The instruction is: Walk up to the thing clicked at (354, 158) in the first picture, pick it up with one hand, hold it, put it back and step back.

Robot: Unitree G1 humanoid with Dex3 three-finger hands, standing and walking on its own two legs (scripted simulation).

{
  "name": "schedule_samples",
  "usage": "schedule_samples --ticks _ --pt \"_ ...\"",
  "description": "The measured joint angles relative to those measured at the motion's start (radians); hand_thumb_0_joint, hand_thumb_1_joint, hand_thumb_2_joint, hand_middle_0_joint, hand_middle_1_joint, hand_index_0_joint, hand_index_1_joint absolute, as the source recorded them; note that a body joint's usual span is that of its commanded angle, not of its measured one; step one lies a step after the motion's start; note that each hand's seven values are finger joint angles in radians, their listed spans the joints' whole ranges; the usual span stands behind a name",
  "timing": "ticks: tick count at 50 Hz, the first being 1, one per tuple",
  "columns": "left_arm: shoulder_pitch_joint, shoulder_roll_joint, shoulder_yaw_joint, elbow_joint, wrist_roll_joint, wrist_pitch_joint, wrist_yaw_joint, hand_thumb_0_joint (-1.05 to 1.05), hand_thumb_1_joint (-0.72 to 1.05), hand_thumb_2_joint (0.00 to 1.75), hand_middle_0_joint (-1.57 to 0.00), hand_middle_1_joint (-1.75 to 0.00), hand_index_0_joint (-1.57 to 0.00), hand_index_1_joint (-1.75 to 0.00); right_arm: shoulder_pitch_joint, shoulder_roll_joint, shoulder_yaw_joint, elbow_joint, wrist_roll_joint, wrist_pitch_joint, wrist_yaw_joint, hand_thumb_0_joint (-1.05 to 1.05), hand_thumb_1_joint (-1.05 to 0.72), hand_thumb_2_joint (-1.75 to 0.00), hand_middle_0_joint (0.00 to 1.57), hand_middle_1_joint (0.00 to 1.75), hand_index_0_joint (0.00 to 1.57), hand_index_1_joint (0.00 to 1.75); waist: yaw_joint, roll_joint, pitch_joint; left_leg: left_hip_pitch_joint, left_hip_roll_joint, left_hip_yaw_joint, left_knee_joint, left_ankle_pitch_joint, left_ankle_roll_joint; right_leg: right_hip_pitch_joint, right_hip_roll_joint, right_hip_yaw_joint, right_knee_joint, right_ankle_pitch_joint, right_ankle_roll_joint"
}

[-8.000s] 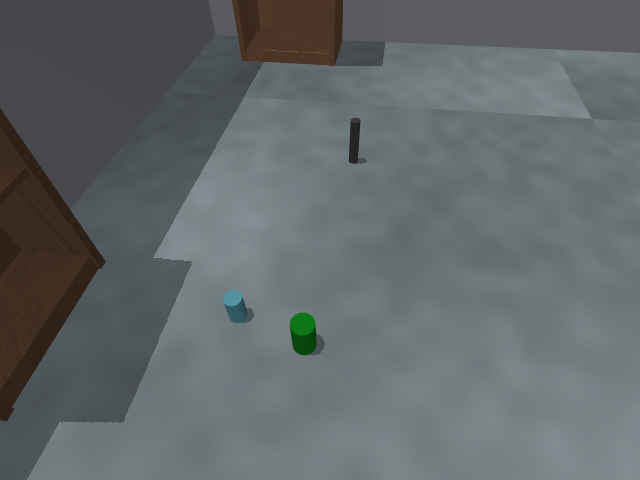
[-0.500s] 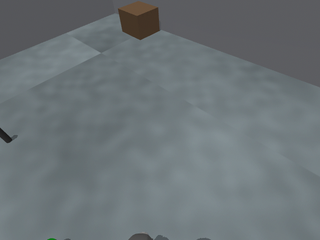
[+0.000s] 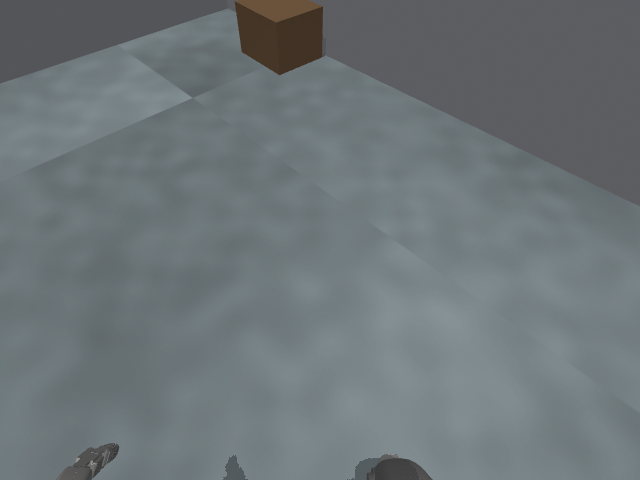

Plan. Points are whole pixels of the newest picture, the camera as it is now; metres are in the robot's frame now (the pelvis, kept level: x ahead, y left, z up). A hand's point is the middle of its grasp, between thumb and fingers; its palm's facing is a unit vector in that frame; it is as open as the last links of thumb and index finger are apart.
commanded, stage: walk up
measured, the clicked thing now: out of the picture +0.88 +1.25 -0.65
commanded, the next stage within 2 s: none
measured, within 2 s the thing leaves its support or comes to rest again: neither
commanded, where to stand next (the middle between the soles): +0.30 +0.00 m, yaw +55 degrees
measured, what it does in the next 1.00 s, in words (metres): walks ahead, turning left: right foot, then left foot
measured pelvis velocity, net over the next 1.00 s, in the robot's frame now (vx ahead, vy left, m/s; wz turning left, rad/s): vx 0.28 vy -0.08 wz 0.75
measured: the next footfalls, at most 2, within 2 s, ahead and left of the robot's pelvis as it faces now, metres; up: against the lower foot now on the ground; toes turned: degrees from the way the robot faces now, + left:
right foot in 0.08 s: +0.18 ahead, -0.14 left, +0.00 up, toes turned +6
left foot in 0.44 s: +0.25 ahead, +0.12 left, +0.00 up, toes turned +26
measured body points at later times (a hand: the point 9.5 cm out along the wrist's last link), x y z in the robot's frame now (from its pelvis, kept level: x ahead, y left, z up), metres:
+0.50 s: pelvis +0.19 -0.03 -0.03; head +0.21 +0.01 +0.42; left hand +0.11 +0.30 -0.15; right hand +0.41 -0.31 -0.09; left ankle +0.22 +0.10 -0.74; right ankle +0.15 -0.15 -0.71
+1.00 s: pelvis +0.28 -0.08 -0.03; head +0.33 -0.06 +0.42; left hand +0.12 +0.23 -0.11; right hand +0.59 -0.25 -0.14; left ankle +0.19 +0.04 -0.70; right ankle +0.41 -0.17 -0.74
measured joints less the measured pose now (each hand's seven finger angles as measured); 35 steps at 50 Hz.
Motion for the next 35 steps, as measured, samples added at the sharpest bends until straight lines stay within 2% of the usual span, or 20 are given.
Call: schedule_samples --ticks 3,4,5,7,10,14,17,20,22,23,24,26,28,32,35 --pt "-0.028 -0.001 0.009 -0.038 0.000 -0.007 -0.004 0.01 0.90 0.90 -0.20 -0.30 -0.20 -0.30 0.047 -0.004 0.007 0.001 -0.003 0.016 -0.002 0.01 -0.90 -0.90 0.20 0.30 0.20 0.31 -0.004 0.000 -0.020 0.005 -0.007 -0.057 0.040 -0.052 -0.027 0.065 0.011 0.002 -0.140 0.065 -0.014" --pt "-0.031 0.002 0.010 -0.053 0.003 -0.015 -0.002 0.00 0.90 0.90 -0.20 -0.30 -0.20 -0.30 0.064 -0.007 0.009 -0.003 -0.002 0.019 -0.006 0.01 -0.90 -0.90 0.20 0.30 0.20 0.31 0.000 -0.001 -0.030 -0.008 -0.010 -0.076 0.084 -0.087 -0.030 0.094 0.014 0.006 -0.184 0.092 -0.021" --pt "-0.035 -0.003 0.011 -0.063 0.008 -0.024 0.004 0.00 0.90 0.90 -0.20 -0.30 -0.20 -0.30 0.067 -0.011 0.008 0.001 0.000 0.022 -0.012 0.01 -0.90 -0.90 0.20 0.30 0.20 0.31 0.005 0.008 -0.032 -0.036 -0.006 -0.087 0.169 -0.135 -0.016 0.097 0.018 -0.010 -0.172 0.139 -0.015" --pt "-0.044 -0.024 0.002 -0.069 0.013 -0.029 0.014 0.00 0.90 0.90 -0.20 -0.30 -0.20 -0.30 0.048 -0.017 0.003 0.027 0.003 0.035 -0.024 0.01 -0.90 -0.90 0.20 0.30 0.20 0.30 0.006 0.026 -0.032 -0.122 -0.005 -0.064 0.374 -0.174 -0.003 0.114 0.008 -0.059 -0.139 0.104 -0.011" --pt "-0.024 -0.054 -0.015 -0.071 0.009 -0.025 0.013 0.00 0.90 0.90 -0.20 -0.30 -0.20 -0.30 0.013 -0.038 -0.005 0.047 0.009 0.033 -0.016 0.01 -0.90 -0.90 0.20 0.30 0.20 0.30 0.026 0.042 -0.033 -0.221 0.007 0.006 0.514 -0.115 -0.001 0.187 -0.007 -0.104 -0.203 0.089 -0.022" --pt "0.029 -0.052 -0.018 -0.058 -0.001 -0.019 0.008 0.00 0.90 0.90 -0.20 -0.30 -0.21 -0.30 -0.008 -0.063 -0.016 0.022 0.002 0.012 0.003 0.01 -0.90 -0.90 0.20 0.30 0.20 0.30 0.050 0.042 -0.042 -0.289 0.047 0.051 0.443 -0.033 -0.012 0.277 -0.011 -0.163 -0.288 0.079 -0.026" --pt "0.067 -0.025 -0.008 -0.054 0.001 -0.011 0.002 0.00 0.90 0.90 -0.20 -0.30 -0.21 -0.30 -0.030 -0.070 -0.026 0.000 -0.002 0.007 0.009 0.01 -0.90 -0.90 0.20 0.30 0.20 0.30 0.067 0.026 -0.031 -0.303 0.067 0.063 0.325 -0.006 -0.010 0.314 -0.013 -0.208 -0.276 0.030 -0.025" --pt "0.101 0.010 0.001 -0.054 0.004 0.010 -0.005 0.00 0.90 0.90 -0.20 -0.30 -0.21 -0.30 -0.050 -0.071 -0.035 -0.020 0.001 0.002 0.005 0.01 -0.90 -0.90 0.20 0.30 0.20 0.30 0.090 -0.002 -0.015 -0.283 0.064 0.090 0.221 0.038 -0.004 0.332 -0.028 -0.246 -0.209 -0.051 -0.016" --pt "0.129 0.030 0.004 -0.053 0.001 0.028 -0.006 0.00 0.90 0.90 -0.20 -0.30 -0.21 -0.30 -0.053 -0.082 -0.039 -0.043 0.003 -0.013 -0.006 0.01 -0.90 -0.90 0.20 0.30 0.20 0.30 0.101 -0.021 -0.012 -0.233 0.038 0.111 0.140 0.079 0.015 0.318 -0.051 -0.259 -0.105 -0.134 -0.010" --pt "0.138 0.037 0.006 -0.047 -0.003 0.037 -0.002 0.00 0.90 0.90 -0.20 -0.30 -0.21 -0.30 -0.061 -0.085 -0.042 -0.054 0.000 -0.022 -0.017 0.01 -0.90 -0.90 0.20 0.30 0.20 0.30 0.097 -0.039 -0.006 -0.227 0.018 0.113 0.150 0.059 0.022 0.284 -0.075 -0.246 -0.003 -0.166 -0.015" --pt "0.135 0.038 0.009 -0.036 -0.004 0.050 0.004 0.01 0.90 0.90 -0.20 -0.30 -0.20 -0.30 -0.071 -0.085 -0.044 -0.069 -0.005 -0.027 -0.031 0.01 -0.90 -0.90 0.20 0.30 0.20 0.30 0.091 -0.050 0.007 -0.237 0.005 0.107 0.192 0.029 0.023 0.235 -0.074 -0.200 0.121 -0.184 -0.013" --pt "0.124 0.036 -0.001 -0.022 -0.005 0.070 0.013 0.01 0.90 0.90 -0.20 -0.30 -0.20 -0.30 -0.083 -0.080 -0.038 -0.092 0.007 -0.030 -0.053 0.01 -0.90 -0.90 0.20 0.30 0.20 0.30 0.078 -0.054 0.027 -0.236 -0.004 0.081 0.230 -0.004 0.024 0.132 -0.038 -0.113 0.337 -0.197 -0.011" --pt "0.117 0.038 -0.013 -0.021 -0.006 0.074 0.017 0.01 0.90 0.90 -0.20 -0.30 -0.20 -0.30 -0.083 -0.065 -0.024 -0.104 0.013 -0.028 -0.070 0.01 -0.90 -0.90 0.20 0.30 0.20 0.30 0.072 -0.065 0.035 -0.210 -0.012 0.056 0.212 -0.008 0.015 0.049 -0.035 -0.067 0.423 -0.181 -0.012" --pt "0.099 0.025 -0.020 -0.037 -0.022 0.061 0.018 0.01 0.90 0.90 -0.20 -0.30 -0.20 -0.30 -0.075 -0.056 0.000 -0.116 0.005 -0.018 -0.075 0.01 -0.90 -0.90 0.20 0.30 0.20 0.30 0.062 -0.053 0.039 -0.191 -0.012 -0.012 0.214 -0.028 -0.010 -0.031 -0.064 -0.029 0.304 -0.136 -0.013" --pt "0.077 0.011 -0.024 -0.048 -0.035 0.050 0.031 0.01 0.90 0.90 -0.20 -0.30 -0.20 -0.30 -0.080 -0.058 0.005 -0.129 -0.006 -0.003 -0.070 0.01 -0.90 -0.90 0.20 0.30 0.20 0.30 0.052 -0.021 0.047 -0.214 -0.008 -0.076 0.270 -0.060 -0.033 -0.036 -0.064 -0.022 0.194 -0.089 -0.021"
